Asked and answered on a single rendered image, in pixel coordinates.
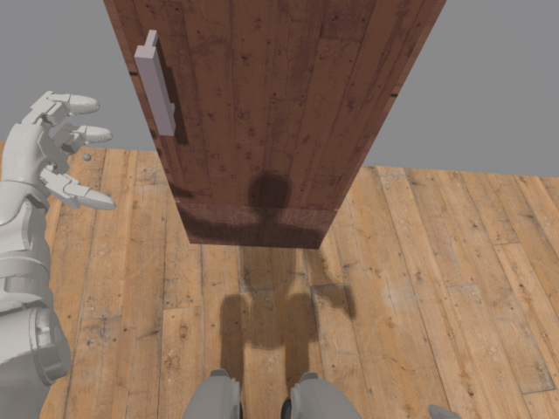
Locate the right robot thigh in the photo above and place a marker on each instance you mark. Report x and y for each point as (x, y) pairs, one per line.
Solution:
(321, 399)

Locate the handle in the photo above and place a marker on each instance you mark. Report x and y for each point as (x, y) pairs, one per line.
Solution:
(149, 67)

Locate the cupboard door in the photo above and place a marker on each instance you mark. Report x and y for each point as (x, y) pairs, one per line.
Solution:
(275, 100)

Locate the left robot upper arm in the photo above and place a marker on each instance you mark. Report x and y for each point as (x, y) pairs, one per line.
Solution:
(34, 353)

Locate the left robot forearm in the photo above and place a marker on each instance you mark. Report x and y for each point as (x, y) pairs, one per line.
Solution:
(25, 258)

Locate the robot left shin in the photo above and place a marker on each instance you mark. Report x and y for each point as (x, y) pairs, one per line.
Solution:
(218, 372)

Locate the robot left hand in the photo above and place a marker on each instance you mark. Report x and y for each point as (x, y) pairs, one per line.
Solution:
(29, 149)

